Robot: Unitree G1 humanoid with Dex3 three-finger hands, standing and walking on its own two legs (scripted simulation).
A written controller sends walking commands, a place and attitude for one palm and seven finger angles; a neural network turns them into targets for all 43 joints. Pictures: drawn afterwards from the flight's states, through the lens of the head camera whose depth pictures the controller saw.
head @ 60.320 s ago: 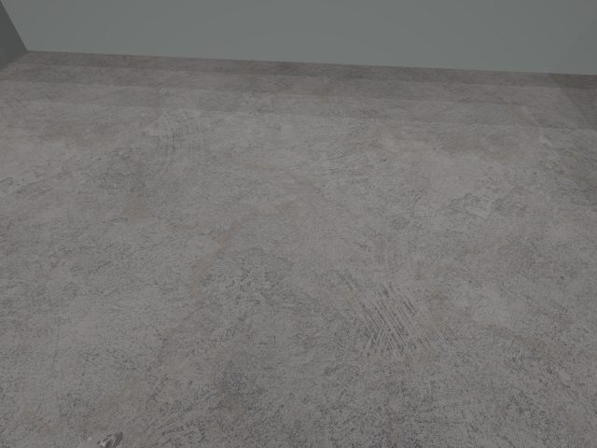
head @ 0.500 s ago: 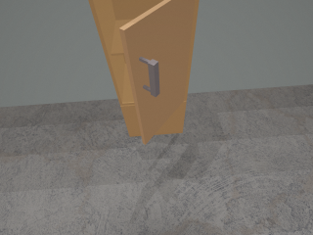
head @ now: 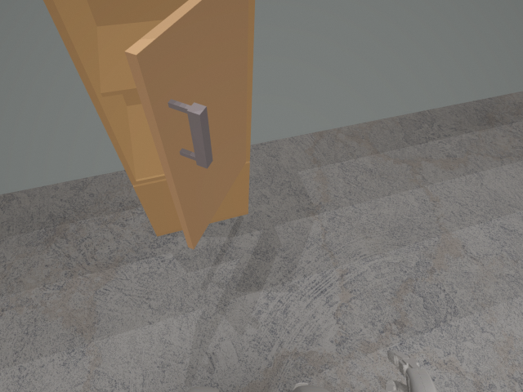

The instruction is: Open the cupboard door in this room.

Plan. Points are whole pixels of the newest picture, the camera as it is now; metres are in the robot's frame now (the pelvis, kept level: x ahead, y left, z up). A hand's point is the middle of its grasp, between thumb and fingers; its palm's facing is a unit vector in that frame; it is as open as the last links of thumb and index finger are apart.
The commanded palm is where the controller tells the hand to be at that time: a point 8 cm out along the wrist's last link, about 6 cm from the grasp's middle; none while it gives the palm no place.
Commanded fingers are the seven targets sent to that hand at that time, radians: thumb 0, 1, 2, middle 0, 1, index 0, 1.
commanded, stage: walk to a spot facing it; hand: left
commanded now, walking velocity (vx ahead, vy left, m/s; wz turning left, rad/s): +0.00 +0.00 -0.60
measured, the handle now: (190, 134) +0.51 +0.19 +0.05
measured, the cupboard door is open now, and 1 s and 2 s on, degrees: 49 49 49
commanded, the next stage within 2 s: none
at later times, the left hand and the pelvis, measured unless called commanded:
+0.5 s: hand (188, 352) +0.18 +0.15 -0.16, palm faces -0.34 -0.91 -0.24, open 7.4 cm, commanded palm none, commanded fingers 0.00 0.90 0.90 -0.20 -0.30 -0.20 -0.30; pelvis +0.02 -0.01 +0.00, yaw -19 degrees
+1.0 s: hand (243, 303) +0.28 +0.06 -0.16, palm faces -0.61 -0.76 -0.22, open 7.4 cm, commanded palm none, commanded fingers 0.00 0.90 0.90 -0.20 -0.30 -0.20 -0.30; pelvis +0.07 -0.02 -0.01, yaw -38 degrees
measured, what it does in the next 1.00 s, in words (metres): steps on the spot, turning right: right foot, then left foot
